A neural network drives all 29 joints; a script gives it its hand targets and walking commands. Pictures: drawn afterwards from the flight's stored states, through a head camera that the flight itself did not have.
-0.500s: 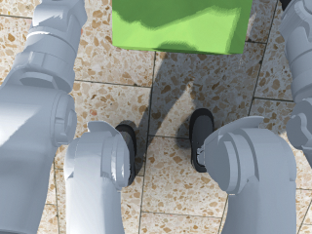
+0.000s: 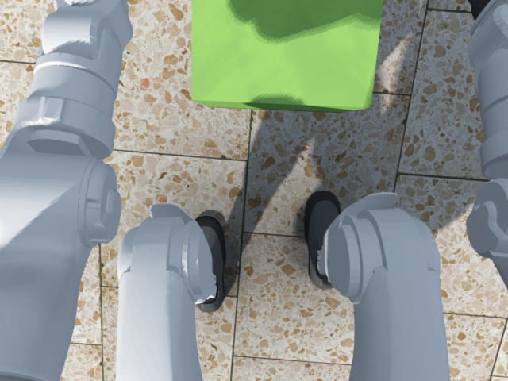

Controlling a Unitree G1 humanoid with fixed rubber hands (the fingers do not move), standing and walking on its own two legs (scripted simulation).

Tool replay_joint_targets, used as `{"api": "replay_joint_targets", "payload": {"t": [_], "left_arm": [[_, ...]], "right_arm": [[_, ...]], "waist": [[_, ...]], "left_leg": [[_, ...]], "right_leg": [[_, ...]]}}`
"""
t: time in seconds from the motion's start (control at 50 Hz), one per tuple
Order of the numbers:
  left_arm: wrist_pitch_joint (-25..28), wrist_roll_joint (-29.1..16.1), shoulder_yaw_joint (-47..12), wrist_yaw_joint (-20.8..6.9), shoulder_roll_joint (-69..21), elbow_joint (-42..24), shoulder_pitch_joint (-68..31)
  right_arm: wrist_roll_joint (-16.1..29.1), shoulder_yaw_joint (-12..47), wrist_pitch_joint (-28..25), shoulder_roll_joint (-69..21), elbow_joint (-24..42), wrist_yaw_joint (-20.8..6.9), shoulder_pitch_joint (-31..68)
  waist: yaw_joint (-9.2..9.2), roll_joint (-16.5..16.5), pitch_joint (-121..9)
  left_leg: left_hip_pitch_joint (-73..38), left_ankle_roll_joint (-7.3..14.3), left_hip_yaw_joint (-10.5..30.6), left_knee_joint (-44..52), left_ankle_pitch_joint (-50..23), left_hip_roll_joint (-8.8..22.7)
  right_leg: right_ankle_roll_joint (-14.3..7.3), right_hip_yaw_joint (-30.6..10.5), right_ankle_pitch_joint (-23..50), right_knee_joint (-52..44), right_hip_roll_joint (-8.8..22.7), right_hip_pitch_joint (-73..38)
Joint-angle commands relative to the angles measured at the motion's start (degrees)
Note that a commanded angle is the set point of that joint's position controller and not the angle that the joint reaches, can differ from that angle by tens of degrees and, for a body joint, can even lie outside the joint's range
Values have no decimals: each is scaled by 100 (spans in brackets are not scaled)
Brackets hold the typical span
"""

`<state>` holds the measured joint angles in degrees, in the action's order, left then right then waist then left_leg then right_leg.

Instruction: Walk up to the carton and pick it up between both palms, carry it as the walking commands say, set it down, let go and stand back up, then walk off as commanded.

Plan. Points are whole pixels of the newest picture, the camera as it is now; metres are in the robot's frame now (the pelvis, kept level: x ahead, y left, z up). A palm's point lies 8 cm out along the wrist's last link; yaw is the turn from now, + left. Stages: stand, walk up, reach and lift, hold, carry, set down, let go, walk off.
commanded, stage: set down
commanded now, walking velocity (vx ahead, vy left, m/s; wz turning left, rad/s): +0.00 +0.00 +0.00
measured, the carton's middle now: (282, 14) +0.58 -0.06 -0.30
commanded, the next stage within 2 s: let go in 1.12 s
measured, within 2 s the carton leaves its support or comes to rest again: neither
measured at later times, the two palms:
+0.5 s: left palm out of the picture +0.59 +0.16 +0.01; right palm out of the picture +0.54 -0.28 +0.01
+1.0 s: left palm out of the picture +0.59 +0.16 +0.16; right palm out of the picture +0.54 -0.29 +0.16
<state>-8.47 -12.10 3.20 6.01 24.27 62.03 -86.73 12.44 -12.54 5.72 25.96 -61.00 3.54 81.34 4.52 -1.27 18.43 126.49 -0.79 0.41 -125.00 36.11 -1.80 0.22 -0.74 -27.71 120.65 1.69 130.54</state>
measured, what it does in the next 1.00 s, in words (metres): rises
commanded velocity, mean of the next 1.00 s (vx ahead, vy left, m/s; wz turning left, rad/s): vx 0.00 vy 0.00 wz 0.00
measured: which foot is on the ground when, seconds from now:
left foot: down 0.00-1.00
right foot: down 0.00-1.00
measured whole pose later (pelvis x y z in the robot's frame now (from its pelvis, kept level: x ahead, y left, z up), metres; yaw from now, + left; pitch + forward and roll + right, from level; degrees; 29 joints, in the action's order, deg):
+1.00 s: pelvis +0.04 -0.01 +0.25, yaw +0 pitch +48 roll +2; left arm -13.5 -2.0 14.8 -2.5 21.6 50.0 -69.7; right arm 2.9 -21.5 12.7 19.6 -45.0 -2.9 64.1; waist 4.4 -0.6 -3.2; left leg 94.0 -1.5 1.3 -67.9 21.6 -1.7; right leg 0.3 -2.0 -16.0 65.7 -0.5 97.4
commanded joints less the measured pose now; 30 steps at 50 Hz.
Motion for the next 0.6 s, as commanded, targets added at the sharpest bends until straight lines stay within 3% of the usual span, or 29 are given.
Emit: {"api": "replay_joint_targets", "payload": {"t": [0.0, 0.28, 0.58], "left_arm": [[52, 129, 248, -20, 655, -535, -1368], [-276, 428, 533, -231, 644, -1226, -1033], [-543, 759, 899, -495, 572, -1894, -307]], "right_arm": [[-104, -169, -17, 867, 681, -70, 1223], [-436, -553, 371, 822, 1387, -225, 751], [-586, -808, 640, 708, 1977, -512, 61]], "waist": [[143, 18, -7251], [264, -120, -8033], [192, -177, -8579]], "left_leg": [[-2435, 16, -269, 1474, -1360, -102], [-2967, -13, -356, 2654, -1448, -260], [-4095, -100, -340, 4237, -2211, -321]], "right_leg": [[20, 252, 1901, -915, -143, -4458], [20, 298, 2082, -2087, -281, -5191], [91, 353, 2795, -3629, -437, -6006]]}}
